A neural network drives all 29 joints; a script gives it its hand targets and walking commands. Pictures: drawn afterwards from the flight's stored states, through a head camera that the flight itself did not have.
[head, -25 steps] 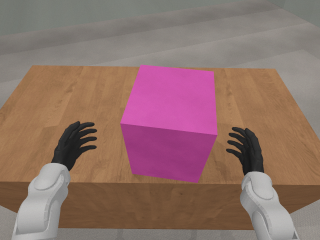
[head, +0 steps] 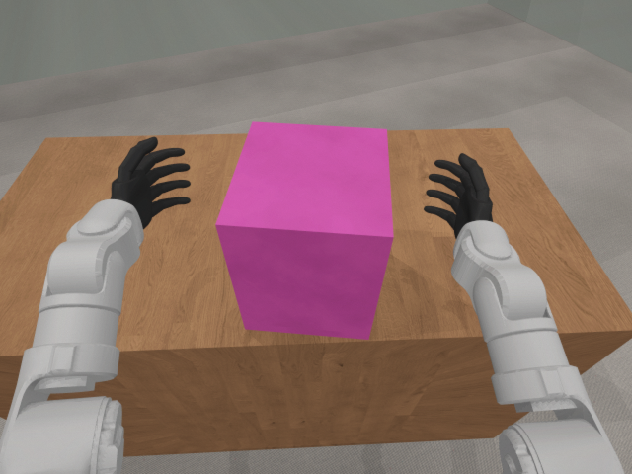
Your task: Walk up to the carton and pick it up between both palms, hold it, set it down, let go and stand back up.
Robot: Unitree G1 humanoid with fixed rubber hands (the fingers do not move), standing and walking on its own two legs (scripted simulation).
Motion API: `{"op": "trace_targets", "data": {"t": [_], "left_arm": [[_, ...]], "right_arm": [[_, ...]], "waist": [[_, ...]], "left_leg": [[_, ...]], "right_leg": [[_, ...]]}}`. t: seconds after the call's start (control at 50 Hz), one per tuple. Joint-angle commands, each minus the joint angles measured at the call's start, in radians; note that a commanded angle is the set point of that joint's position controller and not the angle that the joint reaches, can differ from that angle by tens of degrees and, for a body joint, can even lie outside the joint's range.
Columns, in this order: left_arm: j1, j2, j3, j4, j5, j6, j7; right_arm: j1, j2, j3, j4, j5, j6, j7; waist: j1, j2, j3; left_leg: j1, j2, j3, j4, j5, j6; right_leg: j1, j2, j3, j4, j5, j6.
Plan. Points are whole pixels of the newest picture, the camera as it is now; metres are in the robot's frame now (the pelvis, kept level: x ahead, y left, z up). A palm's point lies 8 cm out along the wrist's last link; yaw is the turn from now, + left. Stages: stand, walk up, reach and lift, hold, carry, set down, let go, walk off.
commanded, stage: reach and lift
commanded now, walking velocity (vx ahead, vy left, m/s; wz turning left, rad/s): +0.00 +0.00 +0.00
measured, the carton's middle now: (312, 234) +0.44 -0.01 +0.03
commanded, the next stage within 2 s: none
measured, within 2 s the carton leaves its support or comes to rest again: neither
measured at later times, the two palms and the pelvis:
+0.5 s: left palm (141, 156) +0.45 +0.20 +0.19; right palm (462, 166) +0.41 -0.19 +0.18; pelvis +0.01 +0.00 +0.00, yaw +2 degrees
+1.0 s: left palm (174, 223) +0.44 +0.18 +0.08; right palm (432, 230) +0.39 -0.17 +0.09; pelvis +0.00 +0.00 +0.00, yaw +1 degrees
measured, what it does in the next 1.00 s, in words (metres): stands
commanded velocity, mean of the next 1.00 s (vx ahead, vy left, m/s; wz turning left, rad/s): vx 0.00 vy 0.00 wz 0.00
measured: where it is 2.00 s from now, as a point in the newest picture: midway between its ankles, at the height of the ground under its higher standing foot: outside the picture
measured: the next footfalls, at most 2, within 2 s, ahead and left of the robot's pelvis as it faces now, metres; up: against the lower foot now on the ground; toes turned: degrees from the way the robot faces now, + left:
none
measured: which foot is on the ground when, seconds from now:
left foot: down 0.00-1.00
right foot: down 0.00-1.00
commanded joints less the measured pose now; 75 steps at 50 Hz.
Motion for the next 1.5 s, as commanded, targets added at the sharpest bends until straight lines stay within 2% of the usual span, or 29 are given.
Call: {"op": "trace_targets", "data": {"t": [0.0, 0.06, 0.08, 0.14, 0.18, 0.24, 0.26, 0.28, 0.4, 0.46, 0.48, 0.5, 0.52, 0.68, 0.72, 0.76, 0.78, 0.8, 0.88, 0.9, 0.92, 0.94, 1.06, 1.16, 1.2, 1.28, 1.34, 1.46, 1.48], "left_arm": [[-0.437, 0.180, 0.049, -0.095, 0.009, -0.058, -0.005], [-0.379, 0.178, 0.044, -0.023, 0.022, -0.060, -0.021], [-0.415, 0.163, 0.025, -0.008, 0.025, -0.044, -0.025], [-0.483, 0.166, 0.045, 0.011, 0.031, -0.042, -0.031], [-0.552, 0.165, 0.015, 0.028, 0.030, -0.049, -0.023], [-0.567, 0.176, 0.023, -0.034, 0.013, -0.058, 0.016], [-0.595, 0.188, 0.026, -0.076, 0.012, -0.082, 0.024], [-0.624, 0.181, 0.003, -0.010, 0.011, -0.079, 0.022], [-0.754, 0.181, -0.035, 0.144, 0.004, -0.074, 0.023], [-0.779, 0.188, -0.047, 0.185, 0.009, -0.102, 0.029], [-0.777, 0.182, -0.066, 0.214, 0.001, -0.114, 0.026], [-0.718, 0.188, -0.052, 0.262, 0.019, -0.121, 0.032], [-0.709, 0.179, -0.046, 0.279, 0.016, -0.130, 0.023], [-0.637, 0.129, -0.066, 0.544, 0.056, -0.274, -0.016], [-0.688, 0.126, -0.091, 0.460, 0.040, -0.339, -0.006], [-0.642, 0.136, -0.054, 0.453, 0.063, -0.386, 0.003], [-0.647, 0.128, -0.057, 0.366, 0.047, -0.413, 0.012], [-0.623, 0.132, -0.010, 0.362, 0.061, -0.424, 0.032], [-0.723, 0.105, -0.044, 0.477, 0.053, -0.501, 0.049], [-0.676, 0.072, -0.088, 0.512, 0.055, -0.520, 0.042], [-0.705, 0.094, -0.070, 0.531, 0.057, -0.539, 0.041], [-0.716, 0.075, -0.076, 0.560, 0.050, -0.555, 0.040], [-0.781, 0.045, -0.147, 0.742, 0.023, -0.664, 0.060], [-0.807, 0.013, -0.215, 0.791, 0.000, -0.730, 0.075], [-0.766, 0.033, -0.181, 0.844, 0.010, -0.730, 0.081], [-0.755, -0.011, -0.186, 0.839, 0.030, -0.733, 0.077], [-0.738, -0.021, -0.213, 0.887, 0.006, -0.730, 0.066], [-0.740, -0.012, -0.142, 0.850, 0.011, -0.758, 0.066], [-0.777, -0.021, -0.170, 0.815, 0.024, -0.761, 0.071]], "right_arm": [[-0.418, -0.099, 0.006, -0.111, 0.009, -0.053, -0.007], [-0.378, -0.091, 0.026, -0.033, 0.029, -0.071, -0.027], [-0.396, -0.099, 0.014, 0.022, 0.032, -0.066, -0.028], [-0.459, -0.105, 0.012, 0.023, 0.046, -0.071, -0.035], [-0.495, -0.105, -0.024, 0.068, 0.049, -0.073, -0.028], [-0.571, -0.138, -0.044, -0.042, 0.050, -0.102, -0.014], [-0.546, -0.125, -0.046, 0.007, 0.047, -0.108, -0.021], [-0.571, -0.137, -0.054, 0.032, 0.037, -0.107, -0.018], [-0.671, -0.171, -0.052, 0.208, 0.042, -0.073, -0.002], [-0.727, -0.160, -0.038, 0.225, 0.056, -0.088, 0.003], [-0.718, -0.173, -0.043, 0.248, 0.062, -0.103, 0.009], [-0.700, -0.159, -0.006, 0.272, 0.075, -0.109, 0.004], [-0.683, -0.130, 0.006, 0.288, 0.082, -0.111, 0.008], [-0.633, -0.056, 0.047, 0.444, 0.022, -0.222, -0.019], [-0.622, -0.037, 0.025, 0.422, 0.012, -0.278, -0.013], [-0.625, -0.038, 0.059, 0.370, 0.019, -0.337, -0.008], [-0.617, -0.057, 0.030, 0.298, -0.003, -0.372, -0.010], [-0.622, -0.059, 0.030, 0.273, -0.017, -0.399, -0.014], [-0.646, 0.005, 0.005, 0.369, -0.068, -0.434, -0.003], [-0.613, -0.001, -0.033, 0.385, -0.094, -0.453, -0.005], [-0.635, 0.000, -0.008, 0.400, -0.091, -0.450, 0.000], [-0.645, 0.002, -0.029, 0.388, -0.106, -0.463, 0.000], [-0.669, -0.017, -0.036, 0.632, -0.099, -0.507, 0.033], [-0.683, 0.000, -0.027, 0.694, -0.084, -0.561, 0.033], [-0.689, -0.026, -0.017, 0.709, -0.075, -0.578, 0.038], [-0.692, -0.011, 0.008, 0.784, -0.040, -0.610, 0.027], [-0.735, -0.021, 0.040, 0.784, -0.017, -0.611, 0.029], [-0.737, 0.035, 0.064, 0.706, -0.024, -0.621, 0.008], [-0.723, 0.039, 0.034, 0.726, -0.047, -0.635, 0.004]], "waist": [[-0.007, 0.039, -0.448], [-0.008, 0.020, -0.424], [-0.044, 0.032, -0.392], [-0.032, 0.033, -0.361], [-0.040, 0.102, -0.341], [-0.039, 0.058, -0.498], [-0.037, 0.121, -0.516], [-0.069, 0.089, -0.510], [-0.086, 0.143, -0.456], [-0.076, 0.150, -0.498], [-0.107, 0.168, -0.548], [-0.064, 0.147, -0.542], [-0.073, 0.094, -0.554], [-0.071, 0.061, -0.399], [-0.099, 0.109, -0.459], [-0.037, 0.098, -0.530], [-0.065, 0.077, -0.623], [-0.025, 0.063, -0.670], [-0.038, 0.067, -0.671], [-0.080, 0.073, -0.625], [-0.042, 0.070, -0.645], [-0.066, 0.036, -0.635], [-0.069, 0.141, -0.618], [-0.091, 0.205, -0.698], [-0.075, 0.163, -0.684], [-0.068, 0.202, -0.717], [-0.084, 0.142, -0.656], [-0.046, 0.062, -0.715], [-0.087, 0.106, -0.723]], "left_leg": [[-0.068, -0.093, 0.094, -0.061, 0.112, 0.038], [-0.015, -0.103, 0.095, -0.037, 0.243, 0.029], [-0.018, -0.106, 0.096, -0.038, 0.230, 0.017], [-0.018, -0.101, 0.085, -0.044, 0.226, 0.014], [-0.044, -0.106, 0.084, -0.053, 0.187, -0.003], [0.006, -0.099, 0.071, -0.021, 0.253, 0.002], [0.021, -0.106, 0.078, -0.011, 0.290, -0.012], [0.004, -0.108, 0.074, 0.000, 0.292, -0.012], [-0.009, -0.081, 0.059, -0.027, 0.200, -0.005], [0.000, -0.093, 0.052, -0.003, 0.272, -0.013], [0.069, -0.091, 0.054, 0.016, 0.317, -0.026], [0.055, -0.093, 0.050, 0.025, 0.321, -0.010], [0.049, -0.095, 0.054, 0.020, 0.321, -0.003], [-0.062, -0.115, 0.067, -0.004, 0.229, 0.022], [-0.005, -0.125, 0.069, 0.015, 0.289, -0.004], [0.016, -0.119, 0.071, 0.032, 0.348, 0.002], [0.052, -0.112, 0.065, 0.055, 0.397, 0.000], [0.024, -0.119, 0.069, 0.072, 0.417, -0.008], [-0.037, -0.111, 0.076, 0.082, 0.297, 0.006], [-0.032, -0.110, 0.065, 0.071, 0.274, 0.005], [-0.047, -0.110, 0.082, 0.069, 0.225, 0.010], [-0.065, -0.109, 0.075, 0.076, 0.201, 0.006], [-0.121, -0.087, 0.055, 0.102, 0.095, -0.013], [-0.129, -0.092, 0.053, 0.145, 0.156, -0.038], [-0.120, -0.086, 0.046, 0.153, 0.223, -0.037], [-0.088, -0.087, 0.048, 0.180, 0.355, -0.050], [-0.094, -0.087, 0.047, 0.178, 0.369, -0.051], [-0.198, -0.107, 0.070, 0.169, 0.277, -0.014], [-0.168, -0.104, 0.060, 0.174, 0.290, -0.021]], "right_leg": [[0.329, 0.089, -0.055, 0.011, 0.249, -0.049], [0.358, 0.094, -0.062, 0.025, 0.422, -0.038], [0.338, 0.101, -0.061, 0.012, 0.408, -0.040], [0.327, 0.106, -0.078, 0.001, 0.365, -0.042], [0.302, 0.106, -0.078, -0.013, 0.286, -0.052], [0.302, 0.125, -0.097, -0.007, 0.315, -0.051], [0.296, 0.113, -0.084, 0.003, 0.358, -0.050], [0.296, 0.123, -0.100, 0.014, 0.378, -0.048], [0.238, 0.116, -0.109, -0.010, 0.279, -0.061], [0.235, 0.123, -0.112, -0.006, 0.316, -0.065], [0.199, 0.125, -0.121, -0.009, 0.353, -0.065], [0.206, 0.122, -0.119, 0.001, 0.371, -0.065], [0.236, 0.125, -0.119, 0.004, 0.401, -0.055], [0.242, 0.106, -0.100, 0.005, 0.372, -0.045], [0.206, 0.110, -0.116, 0.005, 0.394, -0.049], [0.202, 0.110, -0.115, 0.016, 0.412, -0.044], [0.192, 0.117, -0.120, 0.021, 0.453, -0.046], [0.214, 0.127, -0.114, 0.044, 0.474, -0.035], [0.112, 0.115, -0.120, 0.065, 0.365, -0.031], [0.080, 0.117, -0.129, 0.049, 0.326, -0.038], [0.085, 0.110, -0.120, 0.054, 0.287, -0.036], [0.055, 0.119, -0.126, 0.054, 0.259, -0.034], [-0.070, 0.108, -0.122, 0.068, 0.089, -0.076], [-0.137, 0.099, -0.123, 0.106, 0.153, -0.078], [-0.119, 0.112, -0.127, 0.113, 0.204, -0.078], [-0.120, 0.110, -0.125, 0.113, 0.263, -0.078], [-0.151, 0.117, -0.133, 0.104, 0.263, -0.076], [-0.060, 0.111, -0.103, 0.131, 0.280, -0.050], [-0.088, 0.113, -0.120, 0.129, 0.277, -0.054]]}}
